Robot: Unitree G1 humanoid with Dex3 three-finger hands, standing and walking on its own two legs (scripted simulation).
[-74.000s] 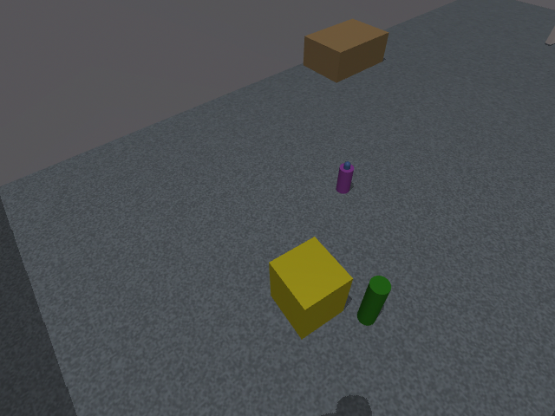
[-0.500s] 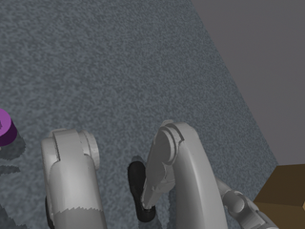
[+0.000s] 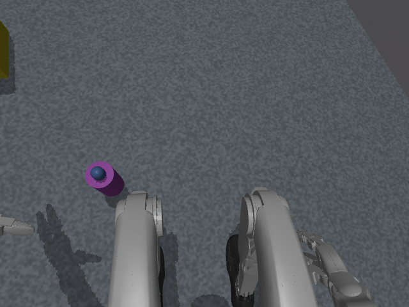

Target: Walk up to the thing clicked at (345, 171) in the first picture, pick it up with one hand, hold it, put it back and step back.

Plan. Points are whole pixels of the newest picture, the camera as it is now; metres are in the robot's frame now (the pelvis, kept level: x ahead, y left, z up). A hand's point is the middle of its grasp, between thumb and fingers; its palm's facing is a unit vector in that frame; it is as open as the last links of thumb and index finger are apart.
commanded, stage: home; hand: left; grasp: from the side
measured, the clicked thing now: (105, 179) +0.39 +0.27 -0.29
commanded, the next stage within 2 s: none
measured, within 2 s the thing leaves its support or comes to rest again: neither
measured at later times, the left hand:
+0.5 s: hand out of the picture +0.26 +0.25 +0.13, palm faces +0.23 -0.88 -0.41, open 17.1 cm
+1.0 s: hand out of the picture +0.25 +0.20 +0.29, palm faces +0.21 -0.93 -0.30, open 17.4 cm
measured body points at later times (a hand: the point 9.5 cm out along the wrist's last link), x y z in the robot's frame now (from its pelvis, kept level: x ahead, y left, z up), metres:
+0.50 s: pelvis +0.05 -0.01 +0.24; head +0.17 +0.01 +0.67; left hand +0.24 +0.30 +0.16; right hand +0.26 -0.25 +0.14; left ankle +0.09 +0.12 -0.35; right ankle +0.11 -0.13 -0.35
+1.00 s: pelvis +0.10 +0.00 +0.33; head +0.11 +0.01 +0.78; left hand +0.23 +0.25 +0.31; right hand +0.28 -0.21 +0.26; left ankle +0.08 +0.12 -0.35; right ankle +0.11 -0.13 -0.35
